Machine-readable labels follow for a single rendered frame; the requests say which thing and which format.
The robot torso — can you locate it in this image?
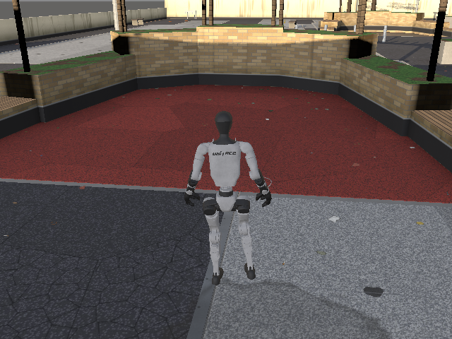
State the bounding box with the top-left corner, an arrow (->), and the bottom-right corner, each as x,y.
208,138 -> 241,212

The left robot forearm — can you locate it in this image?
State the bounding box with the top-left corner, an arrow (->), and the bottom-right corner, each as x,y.
186,170 -> 198,195

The robot left thigh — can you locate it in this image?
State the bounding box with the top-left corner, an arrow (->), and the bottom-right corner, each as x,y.
203,197 -> 222,244

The right robot forearm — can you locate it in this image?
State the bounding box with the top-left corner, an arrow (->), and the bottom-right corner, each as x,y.
254,169 -> 269,195

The robot right upper arm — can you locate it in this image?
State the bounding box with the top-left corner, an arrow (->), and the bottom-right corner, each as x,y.
239,141 -> 261,180

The robot left upper arm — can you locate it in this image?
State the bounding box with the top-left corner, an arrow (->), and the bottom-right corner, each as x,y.
191,142 -> 210,181

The robot right hand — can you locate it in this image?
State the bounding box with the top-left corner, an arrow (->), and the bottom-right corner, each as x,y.
256,191 -> 272,207

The robot left hand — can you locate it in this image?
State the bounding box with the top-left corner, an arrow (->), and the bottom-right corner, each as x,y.
184,192 -> 200,206

